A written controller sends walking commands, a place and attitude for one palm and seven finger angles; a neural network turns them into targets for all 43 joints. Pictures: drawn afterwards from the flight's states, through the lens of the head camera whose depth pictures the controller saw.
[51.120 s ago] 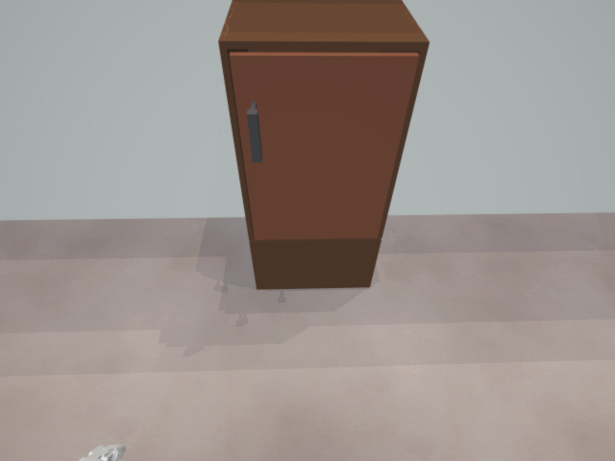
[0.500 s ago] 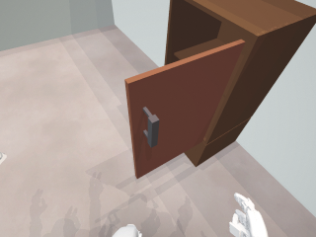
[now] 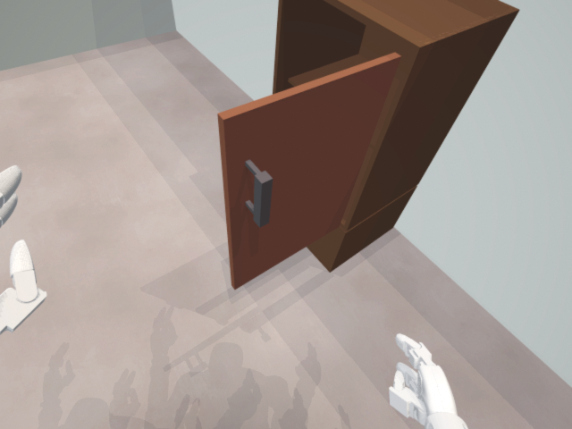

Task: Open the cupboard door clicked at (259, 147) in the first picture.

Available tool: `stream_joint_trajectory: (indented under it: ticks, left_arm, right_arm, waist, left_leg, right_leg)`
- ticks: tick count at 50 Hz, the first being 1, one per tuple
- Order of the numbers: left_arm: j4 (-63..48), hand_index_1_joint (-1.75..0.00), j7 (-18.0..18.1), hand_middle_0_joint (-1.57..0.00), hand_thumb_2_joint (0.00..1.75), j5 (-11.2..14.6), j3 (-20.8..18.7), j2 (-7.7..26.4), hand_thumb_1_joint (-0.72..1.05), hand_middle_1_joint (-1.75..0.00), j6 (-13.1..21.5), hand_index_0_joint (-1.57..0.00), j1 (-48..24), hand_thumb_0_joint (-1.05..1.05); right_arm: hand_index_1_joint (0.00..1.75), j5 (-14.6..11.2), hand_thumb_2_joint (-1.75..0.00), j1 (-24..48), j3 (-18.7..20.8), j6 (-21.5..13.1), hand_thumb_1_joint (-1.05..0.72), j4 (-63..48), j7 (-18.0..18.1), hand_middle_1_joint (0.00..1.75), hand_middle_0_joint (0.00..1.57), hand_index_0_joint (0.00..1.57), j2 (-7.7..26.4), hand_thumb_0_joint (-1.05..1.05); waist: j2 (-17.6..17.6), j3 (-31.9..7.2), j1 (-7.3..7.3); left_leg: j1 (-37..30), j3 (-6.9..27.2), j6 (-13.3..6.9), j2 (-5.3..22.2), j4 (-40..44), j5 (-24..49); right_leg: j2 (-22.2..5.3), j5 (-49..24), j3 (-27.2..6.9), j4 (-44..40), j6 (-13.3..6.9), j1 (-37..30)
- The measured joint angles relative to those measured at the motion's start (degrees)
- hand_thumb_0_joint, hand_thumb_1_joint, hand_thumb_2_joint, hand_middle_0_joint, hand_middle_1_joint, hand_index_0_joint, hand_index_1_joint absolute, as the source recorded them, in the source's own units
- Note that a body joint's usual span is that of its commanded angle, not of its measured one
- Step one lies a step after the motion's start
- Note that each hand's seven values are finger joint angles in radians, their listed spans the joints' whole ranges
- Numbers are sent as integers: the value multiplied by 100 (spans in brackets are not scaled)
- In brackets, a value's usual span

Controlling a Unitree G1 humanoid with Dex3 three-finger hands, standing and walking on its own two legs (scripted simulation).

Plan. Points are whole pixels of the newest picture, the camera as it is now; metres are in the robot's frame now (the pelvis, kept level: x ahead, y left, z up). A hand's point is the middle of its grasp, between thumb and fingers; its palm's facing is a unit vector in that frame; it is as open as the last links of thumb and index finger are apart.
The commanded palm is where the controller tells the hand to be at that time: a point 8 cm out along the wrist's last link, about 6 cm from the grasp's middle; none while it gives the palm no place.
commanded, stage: stop stepping back and stand still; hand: left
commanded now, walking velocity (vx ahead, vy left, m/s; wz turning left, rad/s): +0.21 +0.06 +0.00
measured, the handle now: (256, 193) +0.52 +0.10 -0.03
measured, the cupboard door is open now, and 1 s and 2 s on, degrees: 89 89 89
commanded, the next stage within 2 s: let the arm hang, fingers relaxed in 1.42 s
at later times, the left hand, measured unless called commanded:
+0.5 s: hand (47, 407) +0.12 +0.21 +0.15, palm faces +0.42 -0.79 -0.45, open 7.4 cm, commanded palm +0.06 +0.26 +0.17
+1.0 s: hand out of the picture +0.10 +0.26 +0.14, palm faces +0.39 -0.80 -0.45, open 7.4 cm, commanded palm +0.04 +0.30 +0.17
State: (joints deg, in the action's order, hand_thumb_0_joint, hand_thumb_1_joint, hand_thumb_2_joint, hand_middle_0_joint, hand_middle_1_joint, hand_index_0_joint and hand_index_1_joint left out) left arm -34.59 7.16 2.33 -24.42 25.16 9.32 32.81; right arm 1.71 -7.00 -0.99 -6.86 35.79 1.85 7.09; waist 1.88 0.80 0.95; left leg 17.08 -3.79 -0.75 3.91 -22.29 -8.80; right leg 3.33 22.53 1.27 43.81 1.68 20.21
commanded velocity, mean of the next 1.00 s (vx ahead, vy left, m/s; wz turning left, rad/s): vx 0.11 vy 0.06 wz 0.00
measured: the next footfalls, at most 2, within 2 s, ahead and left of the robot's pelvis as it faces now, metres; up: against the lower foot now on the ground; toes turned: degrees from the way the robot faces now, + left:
right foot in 0.12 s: -0.06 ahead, -0.12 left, +0.00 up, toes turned -3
left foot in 0.52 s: -0.05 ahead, +0.09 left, +0.00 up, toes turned +4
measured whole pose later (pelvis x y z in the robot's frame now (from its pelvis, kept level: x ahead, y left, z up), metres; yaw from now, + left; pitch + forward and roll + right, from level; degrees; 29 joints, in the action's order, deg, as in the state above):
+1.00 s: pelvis -0.10 +0.00 -0.01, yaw -1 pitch +0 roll -1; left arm -25.9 7.9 1.6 -22.5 22.4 11.0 30.4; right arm 0.4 -11.6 -2.2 -6.7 34.7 4.0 10.6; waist 1.4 1.5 0.4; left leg 13.1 -4.8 -2.5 -0.1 -26.9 -13.8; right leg -0.3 13.3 2.4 25.3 0.1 11.8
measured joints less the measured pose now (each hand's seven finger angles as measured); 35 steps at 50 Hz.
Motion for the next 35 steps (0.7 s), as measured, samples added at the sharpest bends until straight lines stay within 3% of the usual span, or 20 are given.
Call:
stream_joint_trajectory:
  ticks: [5, 6, 9, 12, 14, 20, 26, 29, 35]
  left_arm:
    - [142, -30, 89, -21, 90, 72, -86, 207, 89, -30, -183, -21, 130, 1]
    - [126, -30, 110, -21, 90, 72, -147, 294, 89, -30, -180, -21, 215, 1]
    - [198, -30, 89, -21, 89, 34, 26, 181, 88, -30, -114, -22, 285, 1]
    - [276, -30, 112, -21, 89, 12, 29, 146, 88, -30, 81, -22, 374, 1]
    - [473, -30, 151, -21, 89, -8, -14, 85, 88, -30, 210, -22, 350, 1]
    - [1211, -30, 199, -21, 89, -62, 134, -209, 88, -30, 342, -22, -141, 1]
    - [932, -30, 211, -21, 89, -94, 207, -308, 88, -30, 319, -22, -4, 1]
    - [736, -30, 215, -21, 89, -105, 117, -182, 88, -30, 362, -22, 45, 1]
    - [823, -30, 207, -21, 89, -86, -43, -67, 88, -30, 455, -22, -95, 1]
  right_arm:
    - [31, -51, -90, -91, -176, 35, -90, -178, 10, 30, 21, 21, -38, 1]
    - [31, -69, -90, -135, -199, 60, -90, -228, 8, 30, 21, 21, -18, 1]
    - [31, -84, -90, -277, -140, 228, -90, -63, 27, 30, 21, 21, 238, 1]
    - [31, -147, -90, -588, -51, 294, -90, 159, 50, 30, 20, 21, 450, 1]
    - [30, -155, -90, -790, 37, 314, -90, 241, 103, 30, 20, 20, 592, 1]
    - [30, -174, -90, -1107, 364, 238, -90, 389, 286, 30, 20, 20, 965, 2]
    - [30, -151, -90, -1098, 396, 117, -91, 267, 291, 30, 20, 20, 929, 2]
    - [30, -138, -90, -973, 310, 51, -91, 181, 278, 30, 20, 20, 717, 2]
    - [30, -153, -90, -676, 46, -69, -90, 73, 208, 30, 20, 20, 414, 2]
  waist:
    - [144, -57, -158]
    - [220, -89, -177]
    - [1, -143, -172]
    - [134, -344, -126]
    - [151, -494, -164]
    - [-83, -569, -301]
    - [-137, -315, -323]
    - [6, -185, -253]
    - [-182, -206, -179]
  left_leg:
    - [324, -133, 156, -3, -106, 252]
    - [456, -179, 188, -31, -277, 207]
    - [881, 198, 196, -90, -1455, -829]
    - [1142, 241, 218, -391, -2816, -940]
    - [1101, 176, 223, -438, -3090, -835]
    - [406, 47, 29, -271, -2006, -1028]
    - [-459, 83, -101, -215, -477, -687]
    - [-473, 20, 68, -284, -610, -677]
    - [-384, -8, 37, -239, -871, -851]
  right_leg:
    - [-210, -303, 57, -1301, -16, -742]
    - [-266, -273, 40, -1701, -122, -924]
    - [-81, -441, 97, -1814, -496, -897]
    - [-175, -684, 12, -1974, -541, -920]
    - [-211, -756, 2, -2074, -560, -949]
    - [-221, -769, 195, -2020, -565, -928]
    - [-168, -594, 306, -1619, -493, -828]
    - [-256, -455, 228, -1332, -430, -766]
    - [-219, -495, 196, -1363, -371, -796]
